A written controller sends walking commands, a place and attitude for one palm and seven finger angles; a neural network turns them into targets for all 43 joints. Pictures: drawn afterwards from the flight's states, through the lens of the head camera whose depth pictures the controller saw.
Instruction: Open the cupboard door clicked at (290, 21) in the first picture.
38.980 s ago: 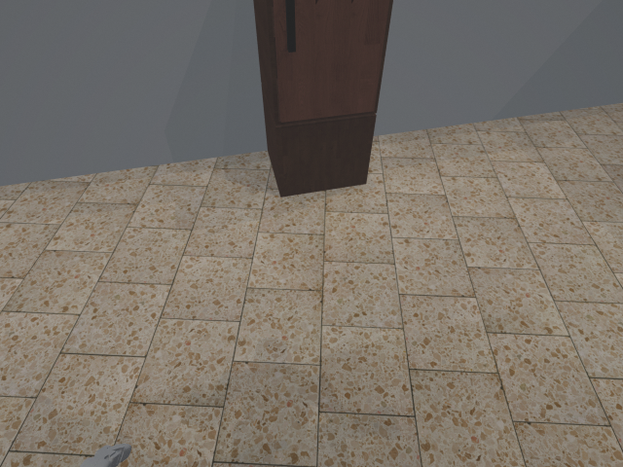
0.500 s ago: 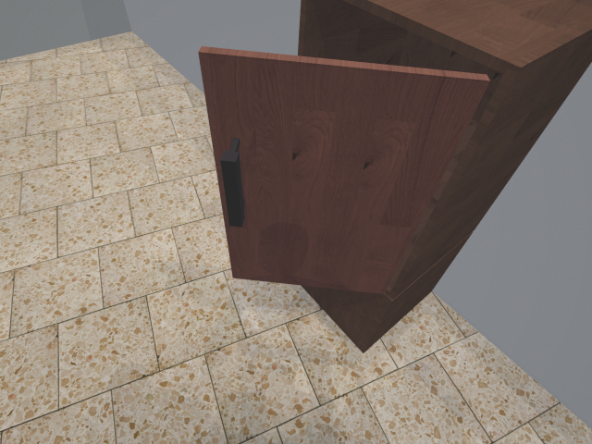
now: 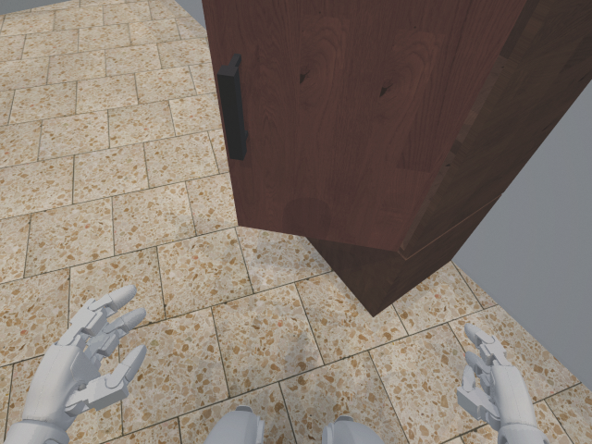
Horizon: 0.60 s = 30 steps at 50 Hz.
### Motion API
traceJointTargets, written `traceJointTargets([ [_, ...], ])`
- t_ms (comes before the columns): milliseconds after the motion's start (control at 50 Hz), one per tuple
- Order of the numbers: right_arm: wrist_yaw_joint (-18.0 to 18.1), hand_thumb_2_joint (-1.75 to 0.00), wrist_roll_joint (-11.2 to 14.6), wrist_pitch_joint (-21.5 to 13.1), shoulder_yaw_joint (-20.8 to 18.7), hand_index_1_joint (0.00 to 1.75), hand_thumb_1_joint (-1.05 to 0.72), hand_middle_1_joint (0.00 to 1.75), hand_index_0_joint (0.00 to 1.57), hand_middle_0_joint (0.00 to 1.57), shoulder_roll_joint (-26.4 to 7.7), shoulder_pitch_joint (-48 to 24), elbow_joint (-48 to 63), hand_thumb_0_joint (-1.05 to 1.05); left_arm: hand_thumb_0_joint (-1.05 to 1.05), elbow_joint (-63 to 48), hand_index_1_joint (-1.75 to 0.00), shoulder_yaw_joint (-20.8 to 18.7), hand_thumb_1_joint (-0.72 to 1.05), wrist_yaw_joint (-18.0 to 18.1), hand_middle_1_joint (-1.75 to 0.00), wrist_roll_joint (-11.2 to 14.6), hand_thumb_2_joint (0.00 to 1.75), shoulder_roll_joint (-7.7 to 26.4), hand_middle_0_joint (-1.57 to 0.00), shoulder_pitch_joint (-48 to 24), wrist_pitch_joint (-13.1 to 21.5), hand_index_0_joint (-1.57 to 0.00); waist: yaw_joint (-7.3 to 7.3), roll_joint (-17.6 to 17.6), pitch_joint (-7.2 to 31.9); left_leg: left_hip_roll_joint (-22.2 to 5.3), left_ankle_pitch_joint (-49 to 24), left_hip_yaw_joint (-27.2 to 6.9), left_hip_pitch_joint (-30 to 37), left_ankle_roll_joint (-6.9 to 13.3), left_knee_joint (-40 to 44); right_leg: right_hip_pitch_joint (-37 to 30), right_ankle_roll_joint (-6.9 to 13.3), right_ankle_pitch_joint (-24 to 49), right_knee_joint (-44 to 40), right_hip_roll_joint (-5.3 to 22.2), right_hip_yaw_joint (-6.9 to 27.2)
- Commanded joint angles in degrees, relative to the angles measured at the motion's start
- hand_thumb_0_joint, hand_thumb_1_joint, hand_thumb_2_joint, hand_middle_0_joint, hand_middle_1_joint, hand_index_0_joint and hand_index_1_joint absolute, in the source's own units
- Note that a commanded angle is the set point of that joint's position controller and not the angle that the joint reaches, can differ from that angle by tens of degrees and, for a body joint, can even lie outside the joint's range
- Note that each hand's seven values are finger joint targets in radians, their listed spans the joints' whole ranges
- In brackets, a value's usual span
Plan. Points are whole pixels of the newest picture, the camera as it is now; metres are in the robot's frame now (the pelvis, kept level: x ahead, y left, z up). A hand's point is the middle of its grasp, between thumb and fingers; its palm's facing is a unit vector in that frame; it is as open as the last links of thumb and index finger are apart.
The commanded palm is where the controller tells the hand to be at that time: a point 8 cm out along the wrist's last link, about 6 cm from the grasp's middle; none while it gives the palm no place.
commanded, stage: raise the hand with hooked fingers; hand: left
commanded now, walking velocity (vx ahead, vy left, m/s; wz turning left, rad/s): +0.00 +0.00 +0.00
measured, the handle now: (237, 109) +0.58 +0.14 +0.10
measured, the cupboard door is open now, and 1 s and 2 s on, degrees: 45 45 45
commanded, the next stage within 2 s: move the hooked fingers beside the handle in 1.66 s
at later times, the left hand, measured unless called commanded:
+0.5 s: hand (80, 305) +0.25 +0.27 +0.07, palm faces -0.03 -1.00 -0.05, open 11.7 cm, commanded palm +0.23 +0.32 +0.08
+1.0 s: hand (28, 261) +0.28 +0.32 +0.11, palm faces -0.06 -1.00 -0.06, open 13.9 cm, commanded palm +0.26 +0.38 +0.12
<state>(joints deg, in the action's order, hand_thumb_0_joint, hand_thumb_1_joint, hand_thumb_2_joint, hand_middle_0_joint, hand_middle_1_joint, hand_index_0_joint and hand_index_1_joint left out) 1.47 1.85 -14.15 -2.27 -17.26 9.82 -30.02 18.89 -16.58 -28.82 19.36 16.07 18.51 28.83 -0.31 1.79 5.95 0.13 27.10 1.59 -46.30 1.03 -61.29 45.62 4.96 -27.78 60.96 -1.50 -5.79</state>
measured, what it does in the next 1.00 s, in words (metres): shifts its weight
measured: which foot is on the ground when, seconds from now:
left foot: down 0.00-1.00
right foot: down 0.00-1.00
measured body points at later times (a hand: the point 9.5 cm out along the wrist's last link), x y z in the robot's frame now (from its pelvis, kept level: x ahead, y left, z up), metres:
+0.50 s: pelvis +0.01 +0.02 +0.02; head +0.08 +0.03 +0.46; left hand +0.25 +0.33 +0.07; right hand +0.14 -0.24 -0.07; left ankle +0.03 +0.11 -0.66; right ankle +0.03 -0.07 -0.66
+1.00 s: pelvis +0.01 +0.07 +0.03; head +0.05 +0.08 +0.48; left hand +0.28 +0.38 +0.12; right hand +0.19 -0.16 -0.03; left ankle +0.03 +0.11 -0.66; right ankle +0.03 -0.07 -0.66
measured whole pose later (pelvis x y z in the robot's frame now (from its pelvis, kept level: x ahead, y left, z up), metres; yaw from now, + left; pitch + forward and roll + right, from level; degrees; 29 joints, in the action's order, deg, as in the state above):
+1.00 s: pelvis +0.01 +0.07 +0.03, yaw +0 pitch +8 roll -4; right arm 3.8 2.2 -13.4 4.0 -15.3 14.6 -30.5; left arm 14.9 -21.0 -29.6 19.6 24.0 1.9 11.9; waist -1.0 -1.5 4.3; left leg 2.4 23.7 2.1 -35.3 5.5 -50.5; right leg 32.5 0.3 -21.9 46.1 -0.1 -4.6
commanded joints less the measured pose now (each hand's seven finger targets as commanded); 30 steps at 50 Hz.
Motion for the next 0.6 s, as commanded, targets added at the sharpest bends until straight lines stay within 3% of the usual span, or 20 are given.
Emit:
traceJointTargets([
  [0,2.37,-0.90,-0.01,-3.70,-1.00,0.30,-0.90,0.30,0.20,0.20,-4.96,1.01,6.99,0.00,0.00,-30.57,-0.64,-6.05,0.36,2.39,-0.64,4.89,0.67,13.29,-0.24,-17.87,8.34,-0.24,2.31,-7.40,16.76,-0.06,-8.76,-2.64,5.76,1.50,2.99,-9.94,-3.90,0.92,-14.38,1.88,14.58],
  [40,3.13,-0.90,0.25,-4.20,-0.72,0.30,-0.90,0.30,0.20,0.20,-5.05,1.91,4.60,0.00,0.00,-26.60,-0.68,-3.42,0.32,2.25,-0.68,3.46,0.65,11.72,-0.24,-15.42,7.28,-0.24,3.91,-6.62,12.18,-0.44,-8.01,-2.83,3.30,1.66,2.12,-8.28,-4.36,1.59,-15.44,2.16,14.90],
  [80,3.69,-0.90,0.77,-4.33,-0.40,0.30,-0.90,0.30,0.20,0.20,-5.81,2.15,3.10,0.00,0.00,-21.01,-0.70,-2.13,0.27,0.76,-0.70,2.27,0.63,12.60,-0.25,-16.01,4.50,-0.25,5.10,-5.78,7.55,-0.64,-6.35,-3.25,1.14,1.82,2.38,-6.64,-5.03,-0.54,-16.85,2.15,14.75],
  [120,4.19,-0.90,1.35,-3.71,-0.10,0.30,-0.90,0.30,0.20,0.20,-6.51,2.41,3.17,0.00,0.00,-14.32,-0.74,-3.58,0.22,-1.91,-0.74,2.19,0.61,14.72,-0.25,-14.63,-0.27,-0.25,4.30,-2.99,6.59,-0.68,-6.50,-3.43,-1.07,1.76,2.48,-8.94,-6.48,0.08,-18.48,3.10,16.80],
  [160,4.18,-0.90,1.78,-2.91,0.11,0.30,-0.90,0.30,0.20,0.20,-6.77,2.08,4.70,0.00,0.00,-11.13,-0.76,-6.12,0.18,-3.84,-0.76,2.39,0.59,17.29,-0.25,-11.57,-5.81,-0.25,2.41,-2.36,8.55,-0.30,-7.46,-3.19,-0.86,1.75,4.01,-13.16,-7.11,1.48,-20.03,4.25,17.65],
  [220,3.66,-0.90,1.61,-2.14,0.46,0.30,-0.90,0.30,0.20,0.20,-6.14,1.31,6.97,0.00,0.00,-13.02,-0.81,-12.99,0.11,-4.25,-0.81,5.24,0.56,20.39,-0.26,-8.40,-10.31,-0.26,-1.37,-1.90,16.21,0.07,-13.46,-3.84,1.81,1.25,5.69,-21.69,-7.97,13.30,-18.56,5.04,17.05],
  [260,3.13,-0.90,1.40,-2.37,0.43,0.30,-0.90,0.30,0.20,0.20,-5.06,1.42,7.55,0.00,0.00,-16.62,-0.84,-14.19,0.06,-2.42,-0.84,6.79,0.54,18.61,-0.26,-6.95,-9.69,-0.26,-2.16,-2.34,18.05,0.11,-16.01,-3.71,4.29,0.96,7.73,-22.94,-7.69,18.29,-17.57,4.17,14.32],
  [300,2.59,-0.90,0.88,-2.88,0.28,0.30,-0.90,0.30,0.20,0.20,-4.68,1.86,7.41,0.00,0.00,-17.19,-0.87,-15.28,0.01,-0.55,-0.87,7.79,0.52,17.69,-0.26,-6.49,-7.88,-0.26,-2.68,-0.01,17.06,-0.09,-17.54,-4.03,4.65,0.57,8.36,-22.90,-7.52,21.71,-16.59,3.34,13.56],
  [360,2.00,-0.90,0.76,-3.28,-0.16,0.30,-0.90,0.30,0.20,0.20,-5.02,2.84,5.99,0.00,0.00,-14.90,-0.92,-11.48,-0.06,1.16,-0.92,5.92,0.49,13.93,-0.27,-7.34,-5.05,-0.27,-0.35,-0.14,11.76,-0.08,-15.22,-3.52,4.98,0.60,10.14,-17.05,-6.41,17.10,-16.53,2.21,10.43],
  [400,2.09,-0.90,0.81,-3.43,-0.22,0.30,-0.90,0.30,0.20,0.20,-6.05,2.99,5.83,0.00,0.00,-12.44,-0.94,-8.87,-0.10,0.28,-0.94,4.74,0.47,13.41,-0.27,-10.75,-4.80,-0.27,0.84,-0.06,7.54,-0.09,-13.59,-3.72,4.56,0.96,9.99,-12.59,-5.72,12.24,-16.43,1.50,9.87],
  [440,2.19,-0.90,1.16,-3.75,-0.42,0.30,-0.90,0.30,0.20,0.20,-6.70,4.10,5.82,0.00,0.00,-12.84,-0.98,-7.98,-0.15,-0.94,-0.98,3.94,0.45,14.54,-0.27,-11.27,-4.87,-0.27,1.27,-2.24,10.38,0.03,-12.36,-3.46,6.89,1.34,10.97,-12.05,-5.16,8.97,-17.01,1.39,8.93],
  [500,2.76,-0.90,1.24,-4.34,-0.34,0.30,-0.90,0.30,0.20,0.20,-7.56,4.40,6.34,0.00,0.00,-16.95,-1.02,-8.68,-0.22,-2.30,-1.02,4.18,0.42,17.57,-0.28,-15.39,-5.29,-0.28,0.84,-4.35,13.92,-0.22,-14.35,-4.30,11.45,1.51,12.53,-13.10,-3.96,10.80,-15.87,0.35,6.70],
  [520,2.91,-0.90,1.25,-4.45,-0.37,0.30,-0.90,0.30,0.20,0.20,-7.35,4.38,6.29,0.00,0.00,-19.51,-1.03,-9.96,-0.24,-2.07,-1.03,4.06,0.41,19.31,-0.28,-16.80,-5.09,-0.28,0.18,-6.74,16.80,-0.36,-15.47,-4.50,14.04,1.38,13.57,-13.88,-3.61,11.89,-15.48,0.22,5.84],
  [580,3.09,-0.90,1.07,-5.17,-0.03,0.30,-0.90,0.30,0.20,0.20,-6.85,4.17,6.16,0.00,0.00,-23.14,-1.08,-10.98,-0.31,0.17,-1.08,4.40,0.38,19.29,-0.29,-15.52,-4.42,-0.29,-0.48,-9.77,17.21,-0.94,-18.87,-5.85,19.55,0.38,15.60,-12.66,-3.01,13.54,-14.79,-0.28,3.34],
])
